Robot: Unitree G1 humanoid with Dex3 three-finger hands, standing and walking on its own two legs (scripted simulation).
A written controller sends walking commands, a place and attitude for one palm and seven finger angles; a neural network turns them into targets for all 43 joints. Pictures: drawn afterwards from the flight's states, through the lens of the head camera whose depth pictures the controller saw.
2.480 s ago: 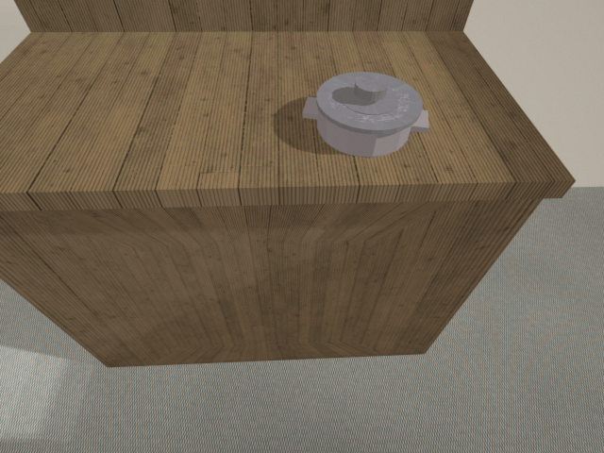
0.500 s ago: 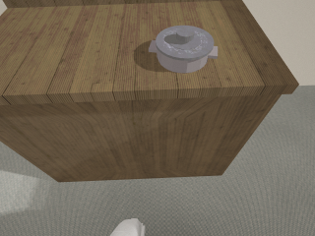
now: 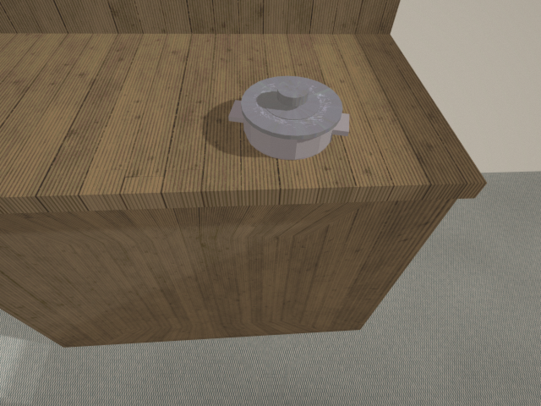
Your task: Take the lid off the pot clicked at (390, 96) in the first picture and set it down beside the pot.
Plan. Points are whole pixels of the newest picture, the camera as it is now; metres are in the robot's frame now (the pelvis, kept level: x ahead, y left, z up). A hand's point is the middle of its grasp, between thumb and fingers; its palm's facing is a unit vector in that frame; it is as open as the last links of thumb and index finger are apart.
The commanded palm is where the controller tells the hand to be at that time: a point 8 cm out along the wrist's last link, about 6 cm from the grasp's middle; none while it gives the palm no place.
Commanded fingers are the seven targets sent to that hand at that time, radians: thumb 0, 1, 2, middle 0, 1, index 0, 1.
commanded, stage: take the last steps up to it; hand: left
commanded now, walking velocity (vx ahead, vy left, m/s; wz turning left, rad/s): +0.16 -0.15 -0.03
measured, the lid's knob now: (292, 93) +0.57 -0.01 +0.16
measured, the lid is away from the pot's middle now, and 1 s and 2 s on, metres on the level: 0.00 0.00 0.00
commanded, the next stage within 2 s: come to a stop and stand still in 0.08 s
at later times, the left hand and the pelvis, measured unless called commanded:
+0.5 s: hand out of the picture +0.13 +0.15 -0.17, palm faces +0.06 -0.98 -0.19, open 7.3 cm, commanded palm none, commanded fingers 0.00 0.90 0.90 -0.20 -0.30 -0.20 -0.30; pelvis +0.09 -0.03 +0.01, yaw +0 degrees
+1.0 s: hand out of the picture +0.07 +0.14 -0.18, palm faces +0.07 -0.98 -0.19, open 7.4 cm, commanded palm none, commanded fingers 0.00 0.90 0.90 -0.20 -0.30 -0.20 -0.30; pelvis +0.06 -0.05 +0.00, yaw +0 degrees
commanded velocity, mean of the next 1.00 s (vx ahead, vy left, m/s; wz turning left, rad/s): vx -0.03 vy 0.04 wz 0.00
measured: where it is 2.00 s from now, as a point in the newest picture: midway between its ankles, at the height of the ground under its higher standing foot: outside the picture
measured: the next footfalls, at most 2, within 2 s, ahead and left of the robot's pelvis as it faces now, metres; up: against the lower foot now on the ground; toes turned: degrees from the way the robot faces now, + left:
right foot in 0.02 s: +0.09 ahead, -0.14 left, +0.00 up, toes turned -4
left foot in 0.28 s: +0.14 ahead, +0.05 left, +0.00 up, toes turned +6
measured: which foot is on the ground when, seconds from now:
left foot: down 0.00-0.00, up 0.02-0.26, down 0.28-0.70, up 0.72-1.00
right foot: up 0.00-0.00, down 0.02-0.30, up 0.32-0.66, down 0.68-1.00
